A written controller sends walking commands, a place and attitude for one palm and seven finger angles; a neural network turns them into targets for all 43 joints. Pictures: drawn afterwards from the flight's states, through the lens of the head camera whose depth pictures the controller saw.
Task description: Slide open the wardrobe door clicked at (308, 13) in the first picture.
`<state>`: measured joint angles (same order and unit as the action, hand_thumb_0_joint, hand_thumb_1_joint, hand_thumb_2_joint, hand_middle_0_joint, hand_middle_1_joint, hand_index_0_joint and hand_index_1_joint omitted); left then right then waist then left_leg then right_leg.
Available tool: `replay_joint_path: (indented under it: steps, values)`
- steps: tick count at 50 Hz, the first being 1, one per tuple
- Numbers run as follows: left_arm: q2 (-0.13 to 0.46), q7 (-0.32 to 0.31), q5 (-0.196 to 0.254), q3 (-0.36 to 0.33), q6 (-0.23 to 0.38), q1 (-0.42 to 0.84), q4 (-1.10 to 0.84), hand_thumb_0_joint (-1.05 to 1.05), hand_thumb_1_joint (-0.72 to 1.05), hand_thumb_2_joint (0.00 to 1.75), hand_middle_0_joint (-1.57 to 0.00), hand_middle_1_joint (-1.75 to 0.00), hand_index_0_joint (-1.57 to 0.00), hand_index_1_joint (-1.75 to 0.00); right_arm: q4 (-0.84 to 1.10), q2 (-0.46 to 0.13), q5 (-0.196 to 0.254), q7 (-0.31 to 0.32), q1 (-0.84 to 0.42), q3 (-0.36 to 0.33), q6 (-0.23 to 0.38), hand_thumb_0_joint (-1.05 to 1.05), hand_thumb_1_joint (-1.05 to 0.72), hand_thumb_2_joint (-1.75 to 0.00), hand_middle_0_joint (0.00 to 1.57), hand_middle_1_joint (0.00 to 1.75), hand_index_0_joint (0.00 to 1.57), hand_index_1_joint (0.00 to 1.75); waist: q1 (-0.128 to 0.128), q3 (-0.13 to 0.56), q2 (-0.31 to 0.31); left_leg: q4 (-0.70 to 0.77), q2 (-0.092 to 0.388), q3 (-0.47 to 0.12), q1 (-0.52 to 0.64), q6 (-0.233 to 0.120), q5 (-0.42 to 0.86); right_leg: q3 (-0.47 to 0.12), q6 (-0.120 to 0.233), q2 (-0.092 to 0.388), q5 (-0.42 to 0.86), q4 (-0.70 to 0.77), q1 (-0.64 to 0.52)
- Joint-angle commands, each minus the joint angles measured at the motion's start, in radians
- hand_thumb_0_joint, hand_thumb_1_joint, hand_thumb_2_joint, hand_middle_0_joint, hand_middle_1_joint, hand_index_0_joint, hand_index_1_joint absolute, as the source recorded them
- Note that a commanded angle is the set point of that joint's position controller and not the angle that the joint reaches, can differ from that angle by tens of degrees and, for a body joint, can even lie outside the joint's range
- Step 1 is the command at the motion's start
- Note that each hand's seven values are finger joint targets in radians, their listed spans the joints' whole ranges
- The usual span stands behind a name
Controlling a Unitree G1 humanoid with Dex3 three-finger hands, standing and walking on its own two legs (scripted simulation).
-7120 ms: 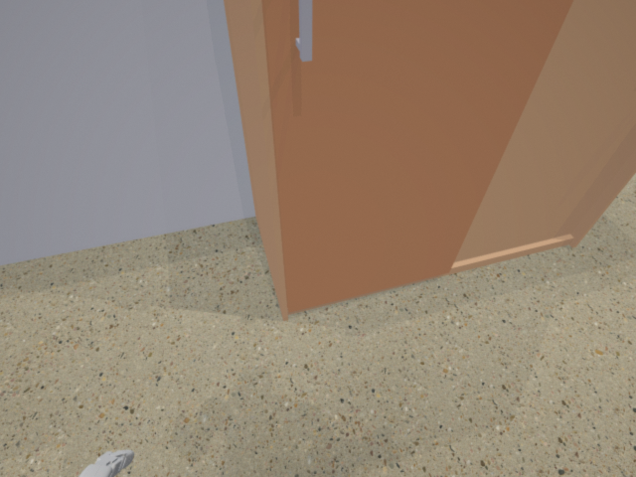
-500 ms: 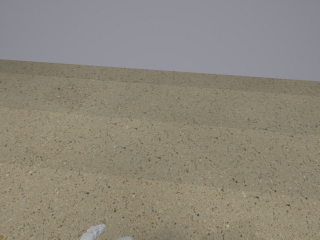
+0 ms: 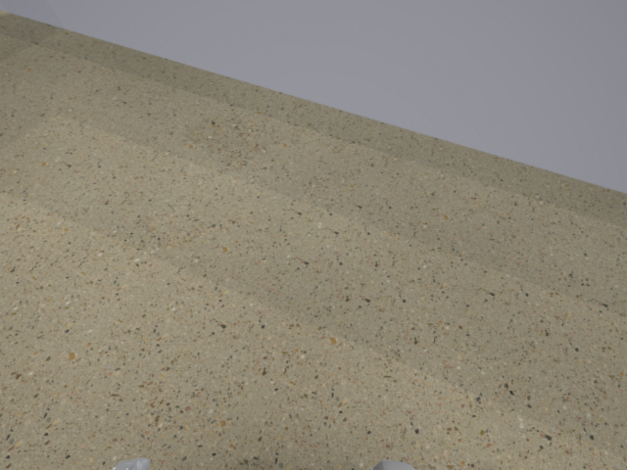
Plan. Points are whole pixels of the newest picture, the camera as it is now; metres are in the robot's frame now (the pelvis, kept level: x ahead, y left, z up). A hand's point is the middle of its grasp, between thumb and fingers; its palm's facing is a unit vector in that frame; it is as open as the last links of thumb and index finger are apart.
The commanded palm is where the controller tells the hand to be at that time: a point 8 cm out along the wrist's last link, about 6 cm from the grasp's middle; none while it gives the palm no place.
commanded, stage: turn to face it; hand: left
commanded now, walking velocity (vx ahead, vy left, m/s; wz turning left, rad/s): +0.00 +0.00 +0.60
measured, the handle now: out of the picture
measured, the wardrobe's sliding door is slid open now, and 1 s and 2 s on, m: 0.00 0.00 0.00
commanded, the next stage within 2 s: none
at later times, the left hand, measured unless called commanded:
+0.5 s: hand out of the picture -0.05 +0.15 -0.16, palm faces +0.35 -0.90 -0.27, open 7.3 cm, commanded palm none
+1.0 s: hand out of the picture -0.06 +0.23 -0.15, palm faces +0.59 -0.77 -0.24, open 7.3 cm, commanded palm none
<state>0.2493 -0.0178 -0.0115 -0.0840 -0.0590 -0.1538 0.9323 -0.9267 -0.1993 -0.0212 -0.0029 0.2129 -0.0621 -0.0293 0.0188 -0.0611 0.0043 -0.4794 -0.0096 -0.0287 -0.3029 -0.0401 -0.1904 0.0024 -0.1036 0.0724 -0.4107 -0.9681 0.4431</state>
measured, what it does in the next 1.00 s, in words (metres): steps on the spot, turning left: right foot, then left foot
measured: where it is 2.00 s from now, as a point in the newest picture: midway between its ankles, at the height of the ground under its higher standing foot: outside the picture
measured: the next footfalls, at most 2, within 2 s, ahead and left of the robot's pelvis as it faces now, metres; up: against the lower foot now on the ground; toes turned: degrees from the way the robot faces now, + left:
right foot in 0.14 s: +0.02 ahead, -0.16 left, +0.00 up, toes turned +4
left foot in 0.62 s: -0.06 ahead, +0.10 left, +0.00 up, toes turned +31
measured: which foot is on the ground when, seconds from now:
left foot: down 0.00-0.14, up 0.16-0.60, down 0.62-1.00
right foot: up 0.00-0.12, down 0.14-0.62, up 0.64-1.00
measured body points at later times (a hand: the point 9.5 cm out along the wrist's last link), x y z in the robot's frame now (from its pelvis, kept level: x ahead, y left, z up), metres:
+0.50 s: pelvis -0.03 -0.05 +0.00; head +0.01 -0.05 +0.45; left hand -0.07 +0.20 -0.14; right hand +0.12 -0.28 -0.15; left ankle -0.09 +0.09 -0.68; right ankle -0.02 -0.16 -0.74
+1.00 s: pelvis -0.05 -0.02 +0.00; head -0.03 +0.01 +0.45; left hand -0.09 +0.27 -0.13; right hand +0.15 -0.18 -0.14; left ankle -0.09 +0.07 -0.74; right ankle +0.04 -0.14 -0.68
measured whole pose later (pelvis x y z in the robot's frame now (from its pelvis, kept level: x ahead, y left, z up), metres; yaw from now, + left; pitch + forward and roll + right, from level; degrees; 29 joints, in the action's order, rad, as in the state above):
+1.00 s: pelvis -0.05 -0.02 +0.00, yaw +37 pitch +0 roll -1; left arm 0.24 -0.01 -0.01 -0.06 -0.05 -0.10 0.87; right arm -0.91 -0.20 -0.02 -0.01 0.21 -0.05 -0.03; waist 0.03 -0.07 -0.01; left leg -0.48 -0.06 -0.08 -0.26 -0.04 -0.22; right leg 0.00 -0.11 0.07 -0.41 -0.96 0.45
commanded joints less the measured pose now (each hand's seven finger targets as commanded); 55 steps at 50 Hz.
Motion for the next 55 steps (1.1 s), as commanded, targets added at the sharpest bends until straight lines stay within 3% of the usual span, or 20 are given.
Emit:
replay_joint_path:
  steps: [1, 5, 6, 7, 8, 9, 11, 13, 18, 24, 27, 29, 30, 31, 32, 35, 38, 49, 53, 55]
  values:
    - [0.048, -0.005, 0.002, -0.004, 0.028, 0.025, -0.106, 0.00, 0.90, 0.90, -0.20, -0.30, -0.20, -0.30, 0.066, -0.228, -0.007, 0.007, 0.010, -0.061, 0.003, 0.00, -0.90, -0.90, 0.20, 0.30, 0.20, 0.30, 0.017, 0.097, 0.184, 0.143, 0.223, -0.312, 0.069, -0.124, 0.156, 0.009, 0.015, -0.032, -0.022, 0.144, -0.029]
    - [0.063, -0.010, 0.008, -0.010, 0.044, -0.095, -0.091, 0.00, 0.90, 0.90, -0.20, -0.30, -0.20, -0.30, 0.097, -0.227, -0.002, 0.001, -0.047, -0.071, -0.006, 0.00, -0.90, -0.90, 0.20, 0.30, 0.20, 0.30, -0.038, 0.146, 0.167, 0.062, 0.161, -0.328, -0.049, -0.076, 0.116, 0.031, 0.035, -0.060, 0.122, 0.461, -0.279]
    - [0.101, -0.014, 0.002, -0.021, 0.051, -0.142, -0.082, 0.00, 0.90, 0.90, -0.20, -0.30, -0.20, -0.30, 0.108, -0.191, 0.004, -0.003, -0.051, -0.068, -0.008, 0.00, -0.90, -0.90, 0.20, 0.30, 0.20, 0.30, -0.061, 0.157, 0.076, -0.014, 0.104, -0.288, -0.173, -0.023, -0.016, -0.018, 0.058, 0.005, 0.152, 0.606, -0.423]
    - [0.204, -0.022, -0.017, -0.038, 0.063, -0.156, -0.092, 0.00, 0.90, 0.90, -0.20, -0.30, -0.20, -0.30, 0.126, -0.108, 0.012, -0.007, -0.027, -0.056, -0.010, 0.00, -0.90, -0.90, 0.20, 0.30, 0.20, 0.30, -0.071, 0.150, -0.236, -0.276, -0.039, -0.099, -0.367, 0.070, -0.263, -0.313, 0.147, 0.294, 0.026, 0.762, -0.521]
    - [0.241, -0.025, -0.011, -0.031, 0.055, -0.107, -0.117, 0.00, 0.90, 0.90, -0.20, -0.30, -0.20, -0.30, 0.141, -0.136, -0.001, -0.004, -0.054, -0.062, -0.008, 0.00, -0.90, -0.90, 0.20, 0.30, 0.20, 0.30, -0.065, 0.106, -0.315, -0.496, -0.044, -0.037, -0.379, 0.089, -0.393, -0.413, 0.223, 0.444, 0.064, 0.776, -0.348]
    - [0.206, -0.027, -0.009, -0.022, 0.050, -0.038, -0.141, 0.00, 0.90, 0.90, -0.20, -0.30, -0.20, -0.30, 0.141, -0.161, -0.006, -0.010, -0.053, -0.068, -0.017, 0.00, -0.90, -0.90, 0.20, 0.30, 0.20, 0.30, -0.035, 0.069, -0.188, -0.617, -0.007, -0.068, -0.320, 0.080, -0.344, -0.326, 0.246, 0.424, 0.030, 0.777, -0.214]
    - [0.137, -0.021, -0.005, -0.009, 0.062, 0.053, -0.152, 0.00, 0.90, 0.90, -0.20, -0.30, -0.20, -0.30, 0.080, -0.150, -0.012, -0.020, -0.014, -0.069, -0.036, 0.00, -0.90, -0.90, 0.20, 0.30, 0.20, 0.30, 0.017, 0.002, -0.198, -0.735, 0.024, -0.037, -0.313, 0.095, -0.223, -0.178, 0.184, 0.288, 0.075, 0.756, -0.166]
    - [0.097, -0.016, -0.004, 0.008, 0.070, 0.031, -0.143, 0.00, 0.90, 0.90, -0.20, -0.30, -0.20, -0.30, 0.065, -0.138, -0.009, -0.027, 0.007, -0.062, -0.037, 0.00, -0.90, -0.90, 0.20, 0.30, 0.20, 0.30, 0.020, -0.018, -0.192, -0.774, 0.031, -0.001, -0.327, 0.115, -0.145, -0.032, 0.168, 0.224, 0.270, 0.695, -0.209]
    - [0.121, -0.020, -0.010, 0.003, 0.073, -0.102, -0.100, 0.00, 0.90, 0.90, -0.20, -0.30, -0.20, -0.30, 0.077, -0.129, -0.002, -0.028, -0.065, -0.050, -0.040, 0.00, -0.90, -0.90, 0.20, 0.30, 0.20, 0.30, -0.034, 0.037, -0.177, -0.664, 0.055, 0.038, -0.322, 0.138, -0.167, 0.022, 0.201, 0.261, 0.435, 0.649, -0.363]
    - [0.169, -0.016, -0.022, -0.013, 0.062, -0.132, -0.078, 0.00, 0.90, 0.90, -0.20, -0.30, -0.20, -0.30, 0.103, -0.110, 0.008, -0.032, -0.151, -0.029, -0.028, 0.00, -0.90, -0.90, 0.20, 0.30, 0.20, 0.30, -0.068, 0.046, -0.216, -0.373, 0.061, 0.113, -0.191, 0.122, -0.255, 0.075, 0.223, 0.315, 0.521, 0.597, -0.366]
    - [0.190, -0.012, -0.021, -0.023, 0.055, -0.129, -0.071, 0.00, 0.90, 0.90, -0.20, -0.30, -0.20, -0.30, 0.100, -0.107, 0.011, -0.028, -0.110, -0.022, -0.014, 0.00, -0.90, -0.90, 0.20, 0.30, 0.20, 0.30, -0.061, 0.102, -0.246, -0.216, 0.039, 0.154, -0.091, 0.101, -0.224, 0.121, 0.204, 0.318, 0.602, 0.516, -0.385]
    - [0.182, -0.009, -0.009, -0.024, 0.050, -0.115, -0.066, 0.00, 0.90, 0.90, -0.20, -0.30, -0.20, -0.30, 0.087, -0.142, 0.008, -0.026, -0.036, -0.029, -0.002, 0.00, -0.90, -0.90, 0.20, 0.30, 0.20, 0.30, -0.018, 0.149, -0.180, 0.004, 0.037, 0.147, 0.076, 0.084, -0.043, 0.182, 0.143, 0.293, 0.557, 0.371, -0.329]
    - [0.152, -0.006, -0.001, -0.022, 0.046, -0.119, -0.082, 0.00, 0.90, 0.90, -0.20, -0.30, -0.20, -0.30, 0.070, -0.217, 0.004, -0.024, 0.040, -0.048, 0.010, 0.00, -0.90, -0.90, 0.20, 0.30, 0.20, 0.30, 0.028, 0.213, 0.008, 0.093, 0.127, 0.010, 0.271, 0.041, 0.167, 0.210, 0.085, 0.234, 0.407, 0.171, -0.177]
    - [0.078, 0.003, 0.004, -0.003, 0.045, -0.080, -0.133, 0.00, 0.90, 0.90, -0.20, -0.30, -0.20, -0.30, 0.063, -0.334, 0.003, -0.014, 0.109, -0.079, 0.018, 0.00, -0.90, -0.90, 0.20, 0.30, 0.20, 0.30, 0.071, 0.218, 0.326, 0.094, 0.406, -0.354, 0.417, -0.090, 0.637, 0.199, -0.001, 0.083, -0.223, -0.053, 0.154]
    - [0.090, -0.004, -0.006, 0.004, 0.032, -0.022, -0.149, 0.00, 0.90, 0.90, -0.20, -0.30, -0.20, -0.30, 0.031, -0.348, 0.011, -0.006, 0.161, -0.078, 0.009, 0.00, -0.90, -0.90, 0.20, 0.30, 0.20, 0.30, 0.086, 0.235, 0.246, 0.064, 0.458, -0.325, 0.401, -0.172, 0.775, 0.081, 0.011, 0.075, -0.271, -0.161, 0.179]
    - [0.092, -0.002, -0.006, -0.006, 0.030, 0.007, -0.113, 0.00, 0.90, 0.90, -0.20, -0.30, -0.20, -0.30, 0.062, -0.253, 0.002, 0.017, 0.032, -0.052, 0.016, 0.00, -0.90, -0.90, 0.20, 0.30, 0.20, 0.30, 0.040, 0.145, 0.201, 0.066, 0.310, -0.209, 0.268, -0.129, 0.635, 0.013, 0.007, 0.075, -0.085, -0.250, 0.187]
    - [0.095, 0.005, -0.005, -0.006, 0.030, -0.036, -0.092, 0.00, 0.90, 0.90, -0.20, -0.30, -0.20, -0.30, 0.082, -0.226, 0.005, 0.017, -0.017, -0.038, 0.024, 0.00, -0.90, -0.90, 0.20, 0.30, 0.20, 0.30, 0.003, 0.136, 0.149, 0.079, 0.239, -0.153, 0.252, -0.099, 0.620, 0.011, -0.002, 0.049, 0.007, -0.223, 0.147]
    - [0.076, -0.004, 0.001, 0.002, 0.029, 0.075, -0.159, 0.00, 0.90, 0.90, -0.20, -0.30, -0.20, -0.30, 0.079, -0.233, -0.006, 0.010, 0.027, -0.053, 0.010, 0.00, -0.90, -0.90, 0.20, 0.30, 0.20, 0.30, 0.024, 0.090, 0.146, 0.111, 0.220, -0.343, 0.155, -0.141, 0.341, -0.013, 0.003, -0.014, -0.023, 0.073, 0.045]
    - [0.066, -0.010, 0.011, 0.002, 0.040, 0.010, -0.157, 0.00, 0.90, 0.90, -0.20, -0.30, -0.20, -0.30, 0.094, -0.235, -0.007, 0.008, -0.008, -0.061, 0.002, 0.00, -0.90, -0.90, 0.20, 0.30, 0.20, 0.30, -0.007, 0.119, 0.163, 0.058, 0.182, -0.392, 0.053, -0.121, 0.360, 0.001, 0.025, -0.062, 0.023, 0.304, -0.153]
    - [0.092, -0.014, 0.010, -0.006, 0.056, -0.070, -0.140, 0.00, 0.90, 0.90, -0.20, -0.30, -0.20, -0.30, 0.102, -0.211, 0.004, 0.004, -0.023, -0.060, 0.002, 0.00, -0.90, -0.90, 0.20, 0.30, 0.20, 0.30, -0.050, 0.157, 0.092, -0.027, 0.120, -0.362, -0.052, -0.058, 0.238, -0.009, 0.031, -0.031, 0.202, 0.567, -0.357]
